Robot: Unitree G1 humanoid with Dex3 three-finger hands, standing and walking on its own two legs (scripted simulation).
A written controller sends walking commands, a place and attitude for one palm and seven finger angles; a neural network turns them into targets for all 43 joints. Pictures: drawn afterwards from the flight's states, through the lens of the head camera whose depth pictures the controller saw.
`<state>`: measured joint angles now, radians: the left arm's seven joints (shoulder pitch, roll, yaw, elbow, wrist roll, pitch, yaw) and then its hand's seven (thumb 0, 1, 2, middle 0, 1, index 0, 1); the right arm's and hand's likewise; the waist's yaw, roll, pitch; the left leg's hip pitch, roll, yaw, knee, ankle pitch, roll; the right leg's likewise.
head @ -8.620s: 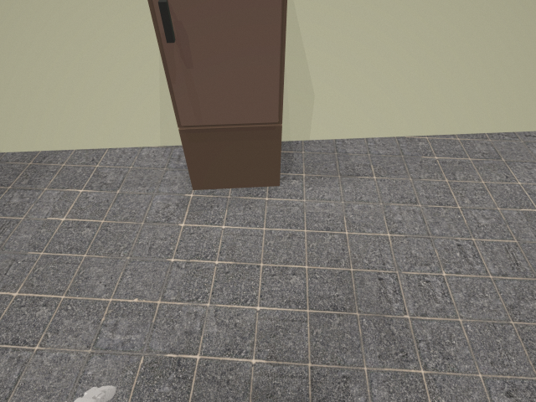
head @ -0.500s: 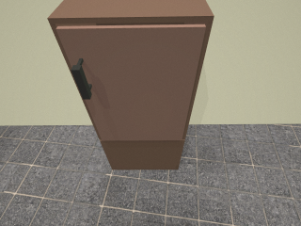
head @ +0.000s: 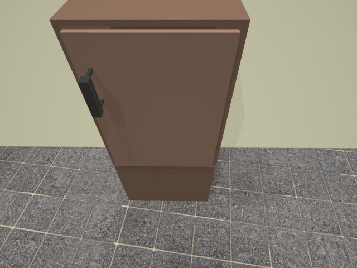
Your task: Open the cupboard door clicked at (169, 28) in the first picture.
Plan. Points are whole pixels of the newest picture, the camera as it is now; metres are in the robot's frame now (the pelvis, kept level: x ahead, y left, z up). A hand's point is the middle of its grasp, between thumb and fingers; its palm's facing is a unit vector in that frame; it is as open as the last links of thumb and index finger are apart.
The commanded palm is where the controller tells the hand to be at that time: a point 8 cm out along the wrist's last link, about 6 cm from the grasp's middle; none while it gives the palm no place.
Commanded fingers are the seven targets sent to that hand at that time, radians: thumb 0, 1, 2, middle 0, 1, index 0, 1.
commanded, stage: look again from close up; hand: left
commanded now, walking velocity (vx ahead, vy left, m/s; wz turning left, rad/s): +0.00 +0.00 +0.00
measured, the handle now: (93, 93) +0.53 +0.28 +0.09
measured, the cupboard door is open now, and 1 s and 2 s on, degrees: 0 0 0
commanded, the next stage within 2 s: shuffle to correct the standing spot in 0.22 s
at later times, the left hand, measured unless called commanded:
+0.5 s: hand out of the picture +0.02 +0.19 -0.17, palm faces +0.05 -0.97 -0.23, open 7.4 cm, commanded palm none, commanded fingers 0.00 0.90 0.90 -0.20 -0.30 -0.20 -0.30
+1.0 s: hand out of the picture -0.01 +0.27 -0.17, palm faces +0.02 -0.98 -0.22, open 7.4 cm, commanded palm none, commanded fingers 0.00 0.90 0.90 -0.20 -0.30 -0.20 -0.30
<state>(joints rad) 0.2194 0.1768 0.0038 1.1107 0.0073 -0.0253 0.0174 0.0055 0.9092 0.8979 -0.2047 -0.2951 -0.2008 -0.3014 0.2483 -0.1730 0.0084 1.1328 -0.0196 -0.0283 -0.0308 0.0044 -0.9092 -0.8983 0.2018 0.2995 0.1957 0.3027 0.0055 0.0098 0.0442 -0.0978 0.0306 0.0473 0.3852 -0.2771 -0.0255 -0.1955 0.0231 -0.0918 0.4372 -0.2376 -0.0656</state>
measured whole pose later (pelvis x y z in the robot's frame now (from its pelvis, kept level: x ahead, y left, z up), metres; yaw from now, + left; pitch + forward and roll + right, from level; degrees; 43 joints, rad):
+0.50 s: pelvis -0.01 +0.00 +0.00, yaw +0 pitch +0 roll +1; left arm 0.23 0.17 0.02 1.09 0.01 -0.01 0.02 0.01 0.91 0.90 -0.21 -0.30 -0.20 -0.30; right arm 0.27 -0.17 0.00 1.12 -0.02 -0.01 -0.03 0.00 -0.91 -0.90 0.20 0.30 0.20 0.30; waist 0.01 0.01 0.04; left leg -0.13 0.03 0.04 0.42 -0.28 -0.02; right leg -0.21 0.02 -0.09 0.45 -0.24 -0.06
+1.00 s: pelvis -0.03 +0.08 +0.00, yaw -1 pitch -1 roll +0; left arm 0.28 0.17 0.01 1.06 0.02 0.01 0.02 0.01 0.91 0.90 -0.20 -0.29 -0.20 -0.30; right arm 0.31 -0.17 0.01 1.02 -0.03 -0.02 -0.02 0.01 -0.93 -0.90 0.20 0.30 0.20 0.30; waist 0.01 0.02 0.03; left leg -0.19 -0.06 0.10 0.45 -0.26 0.08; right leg -0.27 -0.08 -0.02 0.49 -0.22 0.02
